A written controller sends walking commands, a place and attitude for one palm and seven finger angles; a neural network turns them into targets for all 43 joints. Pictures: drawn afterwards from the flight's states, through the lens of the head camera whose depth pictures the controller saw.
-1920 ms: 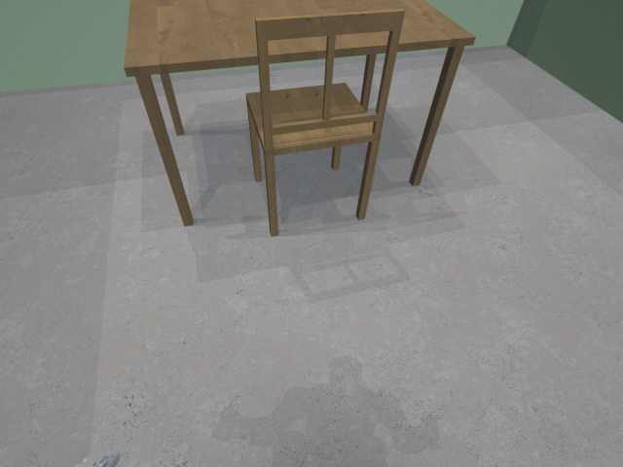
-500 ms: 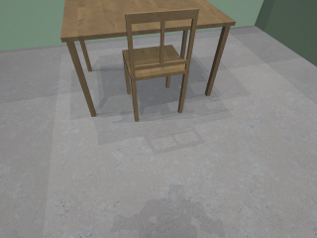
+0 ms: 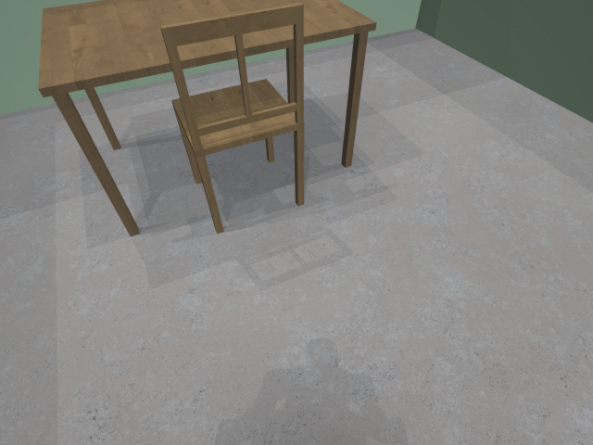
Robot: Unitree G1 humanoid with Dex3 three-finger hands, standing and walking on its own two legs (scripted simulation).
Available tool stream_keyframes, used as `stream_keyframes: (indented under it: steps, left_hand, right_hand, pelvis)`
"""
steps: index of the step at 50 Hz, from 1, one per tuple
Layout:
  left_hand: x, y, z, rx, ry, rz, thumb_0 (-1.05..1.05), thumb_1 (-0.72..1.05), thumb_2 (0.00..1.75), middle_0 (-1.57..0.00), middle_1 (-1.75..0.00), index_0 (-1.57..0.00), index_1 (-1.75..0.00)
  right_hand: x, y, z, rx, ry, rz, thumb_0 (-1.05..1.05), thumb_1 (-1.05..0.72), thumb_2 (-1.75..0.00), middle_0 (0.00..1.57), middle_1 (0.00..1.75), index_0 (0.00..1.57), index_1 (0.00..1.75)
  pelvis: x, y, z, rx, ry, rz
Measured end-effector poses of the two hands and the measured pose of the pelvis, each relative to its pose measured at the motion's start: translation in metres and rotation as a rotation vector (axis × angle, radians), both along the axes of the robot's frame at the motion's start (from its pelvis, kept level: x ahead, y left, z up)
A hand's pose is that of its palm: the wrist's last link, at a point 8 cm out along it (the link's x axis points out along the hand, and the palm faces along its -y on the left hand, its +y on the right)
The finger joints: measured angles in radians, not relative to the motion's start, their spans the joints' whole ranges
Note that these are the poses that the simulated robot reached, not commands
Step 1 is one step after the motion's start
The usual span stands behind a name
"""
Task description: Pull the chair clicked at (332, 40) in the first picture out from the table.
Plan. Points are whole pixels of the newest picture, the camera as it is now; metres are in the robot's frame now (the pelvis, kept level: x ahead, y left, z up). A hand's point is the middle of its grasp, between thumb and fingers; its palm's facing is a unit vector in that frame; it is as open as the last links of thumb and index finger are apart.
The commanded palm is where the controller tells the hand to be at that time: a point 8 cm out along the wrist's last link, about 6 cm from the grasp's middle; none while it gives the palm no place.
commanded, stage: walk to a spot facing it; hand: left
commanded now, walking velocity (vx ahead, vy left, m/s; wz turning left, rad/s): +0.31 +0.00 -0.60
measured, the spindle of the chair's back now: (243, 77) +1.18 +0.29 -0.08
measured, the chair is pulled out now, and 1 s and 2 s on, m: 0.00 0.00 0.00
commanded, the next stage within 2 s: turn to face it in 1.70 s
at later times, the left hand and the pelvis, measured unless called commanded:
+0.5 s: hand out of the picture +0.13 +0.23 -0.17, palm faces -0.10 -0.98 -0.19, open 7.4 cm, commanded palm none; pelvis +0.16 +0.03 +0.00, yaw -14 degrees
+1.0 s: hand (316, 230) +0.60 +0.01 -0.16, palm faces -0.59 -0.79 -0.18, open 7.4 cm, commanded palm none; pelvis +0.35 -0.05 -0.01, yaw -31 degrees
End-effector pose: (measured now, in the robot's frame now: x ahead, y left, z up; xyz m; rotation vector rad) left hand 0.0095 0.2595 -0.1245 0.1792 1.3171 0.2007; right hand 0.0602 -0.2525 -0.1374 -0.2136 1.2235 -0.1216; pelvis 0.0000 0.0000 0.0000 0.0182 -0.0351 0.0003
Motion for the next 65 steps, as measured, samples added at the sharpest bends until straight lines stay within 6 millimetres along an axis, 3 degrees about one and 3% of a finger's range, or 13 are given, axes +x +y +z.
stream_keyframes:
  steps: [4,8,15,22,25,27,31,35,43,50,53,56,65]
  left_hand:
    - [0.001,-0.021,-0.005,-0.005,-0.016,0.012,0.01,0.91,0.9,-0.2,-0.3,-0.2,-0.3]
    - [-0.006,-0.037,0.005,-0.034,0.063,0.007,0.0,0.91,0.9,-0.2,-0.3,-0.2,-0.3]
    - [0.013,-0.037,0.013,-0.061,0.169,-0.035,0.01,0.91,0.9,-0.2,-0.3,-0.2,-0.3]
    - [0.079,-0.002,-0.001,-0.051,0.185,-0.063,0.01,0.91,0.9,-0.2,-0.3,-0.2,-0.3]
    - [0.123,0.019,-0.019,-0.051,0.188,-0.103,0.01,0.91,0.9,-0.2,-0.3,-0.2,-0.3]
    - [0.163,0.029,-0.024,-0.045,0.171,-0.155,0.01,0.91,0.9,-0.2,-0.3,-0.2,-0.3]
    - [0.264,0.031,-0.016,-0.043,0.054,-0.263,0.01,0.91,0.9,-0.19,-0.3,-0.19,-0.3]
    - [0.363,0.01,0.0,-0.052,-0.082,-0.365,0.01,0.92,0.9,-0.19,-0.3,-0.19,-0.3]
    - [0.516,-0.085,0.013,-0.102,-0.206,-0.592,0.01,0.92,0.9,-0.19,-0.3,-0.19,-0.3]
    - [0.607,-0.199,-0.003,-0.154,-0.289,-0.752,0.01,0.91,0.9,-0.19,-0.3,-0.19,-0.3]
    - [0.616,-0.221,-0.008,-0.161,-0.283,-0.754,0.0,0.91,0.9,-0.19,-0.3,-0.2,-0.3]
    - [0.612,-0.222,-0.007,-0.14,-0.207,-0.75,0.0,0.91,0.9,-0.19,-0.3,-0.2,-0.3]
    - [0.638,-0.188,0.002,-0.053,-0.101,-0.672,-0.01,0.94,0.9,-0.2,-0.3,-0.2,-0.3]
  right_hand:
    - [-0.008,-0.011,-0.01,0.01,0.07,-0.027,0.01,-0.9,-0.89,0.2,0.3,0.2,0.3]
    - [0.013,-0.013,0.007,0.018,0.037,-0.058,0.01,-0.91,-0.89,0.2,0.3,0.2,0.3]
    - [0.078,-0.005,0.027,0.022,-0.084,-0.112,0.01,-0.91,-0.9,0.2,0.3,0.2,0.3]
    - [0.167,0.021,0.033,0.009,-0.184,-0.112,0.01,-0.91,-0.9,0.2,0.3,0.2,0.3]
    - [0.198,0.031,0.031,-0.025,-0.263,-0.137,0.01,-0.9,-0.89,0.2,0.3,0.2,0.3]
    - [0.2,0.037,0.033,-0.033,-0.273,-0.176,0.01,-0.9,-0.89,0.2,0.3,0.2,0.3]
    - [0.174,0.047,0.036,-0.037,-0.189,-0.29,0.0,-0.9,-0.89,0.2,0.3,0.2,0.3]
    - [0.134,0.053,0.033,-0.042,-0.054,-0.427,0.0,-0.92,-0.89,0.2,0.3,0.2,0.3]
    - [0.067,0.075,0.027,0.01,0.232,-0.635,0.0,-0.92,-0.89,0.2,0.3,0.2,0.3]
    - [0.061,0.083,0.009,0.128,0.416,-0.768,0.01,-0.91,-0.89,0.2,0.3,0.2,0.3]
    - [0.091,0.061,0.0,0.138,0.393,-0.79,0.01,-0.91,-0.89,0.2,0.3,0.2,0.3]
    - [0.145,0.023,-0.001,0.107,0.264,-0.783,0.01,-0.91,-0.89,0.2,0.3,0.2,0.3]
    - [0.317,-0.074,0.019,0.014,-0.101,-0.687,0.01,-0.92,-0.89,0.2,0.3,0.2,0.3]
  pelvis:
    - [0.013,-0.01,-0.005,-0.02,0.007,-0.013]
    - [0.031,-0.013,0.009,-0.012,0.022,-0.048]
    - [0.072,-0.005,0.019,-0.003,0.05,-0.122]
    - [0.132,0.02,0.01,-0.016,0.054,-0.189]
    - [0.161,0.033,-0.004,-0.031,0.047,-0.244]
    - [0.176,0.037,-0.004,-0.025,0.032,-0.285]
    - [0.207,0.039,0.007,-0.024,0.025,-0.336]
    - [0.238,0.037,0.015,-0.018,0.032,-0.39]
    - [0.299,0.011,0.013,-0.011,0.032,-0.479]
    - [0.355,-0.048,-0.013,-0.004,0.03,-0.541]
    - [0.371,-0.065,-0.014,-0.018,0.018,-0.565]
    - [0.39,-0.077,-0.004,-0.024,0.017,-0.592]
    - [0.457,-0.101,0.011,-0.03,0.036,-0.64]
